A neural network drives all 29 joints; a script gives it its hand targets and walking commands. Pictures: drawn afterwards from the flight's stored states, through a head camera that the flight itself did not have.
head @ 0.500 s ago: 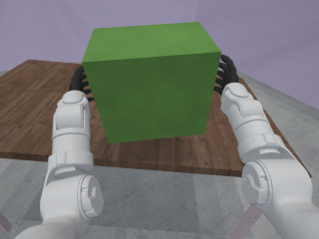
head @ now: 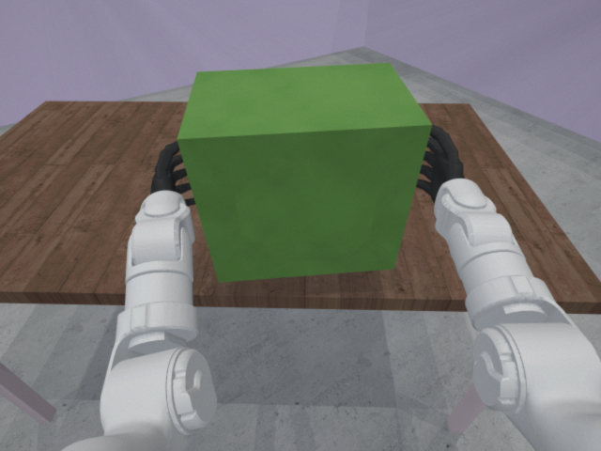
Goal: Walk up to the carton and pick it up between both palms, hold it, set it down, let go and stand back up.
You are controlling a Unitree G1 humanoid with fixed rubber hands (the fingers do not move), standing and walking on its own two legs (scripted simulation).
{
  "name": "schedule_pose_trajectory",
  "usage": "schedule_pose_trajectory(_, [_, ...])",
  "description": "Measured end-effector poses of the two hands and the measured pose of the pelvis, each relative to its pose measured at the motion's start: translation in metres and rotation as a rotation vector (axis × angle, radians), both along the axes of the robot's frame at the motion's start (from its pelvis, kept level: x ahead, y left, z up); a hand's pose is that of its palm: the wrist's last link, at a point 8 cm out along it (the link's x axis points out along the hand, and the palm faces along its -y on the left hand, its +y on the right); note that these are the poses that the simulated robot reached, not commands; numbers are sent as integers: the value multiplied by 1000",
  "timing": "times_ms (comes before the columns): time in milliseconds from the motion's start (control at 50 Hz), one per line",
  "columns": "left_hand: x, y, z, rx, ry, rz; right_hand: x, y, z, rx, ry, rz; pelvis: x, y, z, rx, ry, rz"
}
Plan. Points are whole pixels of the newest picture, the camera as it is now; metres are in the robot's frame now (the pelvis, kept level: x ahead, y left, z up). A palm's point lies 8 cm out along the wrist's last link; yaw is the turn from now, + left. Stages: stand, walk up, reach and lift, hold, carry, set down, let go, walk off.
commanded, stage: set down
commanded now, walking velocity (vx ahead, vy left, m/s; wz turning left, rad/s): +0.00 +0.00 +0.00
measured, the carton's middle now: (301, 176) +0.48 +0.04 +0.16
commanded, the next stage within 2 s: none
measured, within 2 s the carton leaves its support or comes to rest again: rests again in 1.50 s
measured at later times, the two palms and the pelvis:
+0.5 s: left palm (183, 213) +0.39 +0.20 +0.16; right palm (456, 191) +0.41 -0.16 +0.18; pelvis +0.02 +0.00 +0.00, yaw +1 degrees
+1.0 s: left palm (151, 238) +0.37 +0.25 +0.13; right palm (410, 204) +0.43 -0.11 +0.15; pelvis +0.00 +0.00 +0.00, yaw +4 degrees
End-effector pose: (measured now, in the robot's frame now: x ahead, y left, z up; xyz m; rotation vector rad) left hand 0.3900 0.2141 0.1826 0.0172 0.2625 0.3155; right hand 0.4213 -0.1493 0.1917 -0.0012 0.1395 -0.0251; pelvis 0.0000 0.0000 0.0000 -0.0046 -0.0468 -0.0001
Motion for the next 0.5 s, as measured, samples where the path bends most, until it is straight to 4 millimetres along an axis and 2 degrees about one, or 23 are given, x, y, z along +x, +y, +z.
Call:
schedule_pose_trajectory(140, [-3, 24, -7, -12, -18, 50, 16, 28, 5, -7, -21, 37, 5, -6, 1, -3, 48, 47])
schedule_pose_trajectory(240, [-5, 29, -21, -39, -10, 27, 17, 34, 3, -16, -15, 23, 12, -6, 1, -5, 39, 79])
schedule_pose_trajectory(360, [-3, 14, -31, -38, -15, -29, 7, 17, -2, -4, -16, -31, 18, -3, 0, -9, 10, 77])
schedule_pose_trajectory(500, [3, -14, -25, -12, -14, -90, -7, -15, -9, 11, -5, -71, 18, 2, -1, -13, -22, 25])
